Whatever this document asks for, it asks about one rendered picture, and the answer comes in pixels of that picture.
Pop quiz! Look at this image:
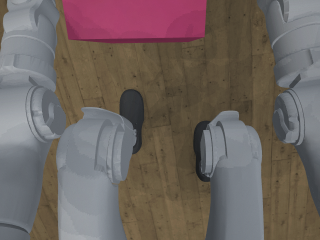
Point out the right robot forearm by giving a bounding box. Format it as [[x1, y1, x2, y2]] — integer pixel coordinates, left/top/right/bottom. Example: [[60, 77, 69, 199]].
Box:
[[256, 0, 320, 89]]

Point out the left robot forearm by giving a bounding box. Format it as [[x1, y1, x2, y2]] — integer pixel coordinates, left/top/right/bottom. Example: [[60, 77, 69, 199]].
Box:
[[0, 0, 60, 92]]

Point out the robot right shin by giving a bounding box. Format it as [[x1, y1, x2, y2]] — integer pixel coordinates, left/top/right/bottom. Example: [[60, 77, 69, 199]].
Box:
[[201, 110, 262, 178]]

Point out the carton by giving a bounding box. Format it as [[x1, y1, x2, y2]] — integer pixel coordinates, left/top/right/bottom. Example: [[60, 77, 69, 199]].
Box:
[[62, 0, 207, 44]]

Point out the robot left shin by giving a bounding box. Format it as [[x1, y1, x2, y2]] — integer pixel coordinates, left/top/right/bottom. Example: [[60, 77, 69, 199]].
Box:
[[56, 107, 137, 170]]

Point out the left robot upper arm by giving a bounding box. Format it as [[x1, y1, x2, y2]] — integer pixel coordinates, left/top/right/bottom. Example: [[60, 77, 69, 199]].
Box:
[[0, 85, 66, 240]]

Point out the robot shin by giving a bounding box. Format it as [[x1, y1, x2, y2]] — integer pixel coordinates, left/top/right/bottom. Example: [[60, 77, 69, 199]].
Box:
[[56, 107, 137, 170], [201, 110, 262, 178]]

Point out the right robot upper arm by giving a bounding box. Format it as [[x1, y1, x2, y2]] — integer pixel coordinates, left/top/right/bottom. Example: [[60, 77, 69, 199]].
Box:
[[272, 84, 320, 217]]

